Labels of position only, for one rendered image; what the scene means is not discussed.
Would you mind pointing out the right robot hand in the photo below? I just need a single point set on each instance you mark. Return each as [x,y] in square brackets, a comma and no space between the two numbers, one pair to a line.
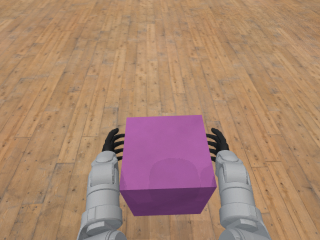
[220,143]

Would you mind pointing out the left robot upper arm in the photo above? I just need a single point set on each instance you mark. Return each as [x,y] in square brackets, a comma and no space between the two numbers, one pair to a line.
[108,235]

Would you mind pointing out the carton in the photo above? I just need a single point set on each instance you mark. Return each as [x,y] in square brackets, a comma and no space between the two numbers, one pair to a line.
[166,165]

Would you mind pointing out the left robot hand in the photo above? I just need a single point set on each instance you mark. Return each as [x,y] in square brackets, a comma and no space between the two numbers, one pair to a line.
[110,143]

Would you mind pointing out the right robot upper arm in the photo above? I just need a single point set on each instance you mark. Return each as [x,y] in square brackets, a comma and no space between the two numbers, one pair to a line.
[234,233]

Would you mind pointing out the robot left forearm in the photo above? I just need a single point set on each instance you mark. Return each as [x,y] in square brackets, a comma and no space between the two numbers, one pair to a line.
[102,211]

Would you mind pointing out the robot right forearm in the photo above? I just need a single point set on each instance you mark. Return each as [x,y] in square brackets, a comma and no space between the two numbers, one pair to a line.
[238,208]

